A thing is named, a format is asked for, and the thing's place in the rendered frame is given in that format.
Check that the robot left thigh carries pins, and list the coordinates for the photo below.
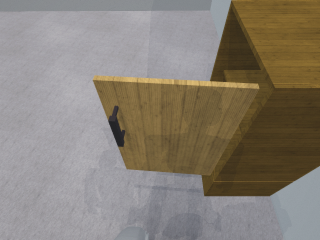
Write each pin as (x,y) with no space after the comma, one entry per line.
(133,233)

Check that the handle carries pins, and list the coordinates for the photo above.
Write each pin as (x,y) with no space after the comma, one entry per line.
(115,127)

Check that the cupboard door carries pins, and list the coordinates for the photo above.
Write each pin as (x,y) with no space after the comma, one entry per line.
(173,125)

